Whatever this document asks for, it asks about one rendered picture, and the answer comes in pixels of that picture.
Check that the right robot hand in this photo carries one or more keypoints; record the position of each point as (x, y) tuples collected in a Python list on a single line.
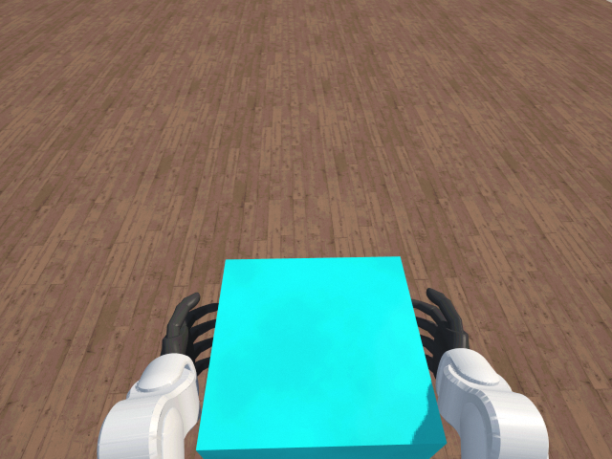
[(448, 333)]

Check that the left robot hand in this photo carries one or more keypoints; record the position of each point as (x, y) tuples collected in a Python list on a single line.
[(180, 334)]

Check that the right robot forearm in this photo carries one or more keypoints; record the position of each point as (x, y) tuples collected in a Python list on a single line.
[(492, 421)]

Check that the left robot forearm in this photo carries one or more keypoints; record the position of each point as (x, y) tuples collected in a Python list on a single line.
[(159, 410)]

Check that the carton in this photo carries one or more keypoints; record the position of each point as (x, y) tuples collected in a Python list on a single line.
[(318, 358)]

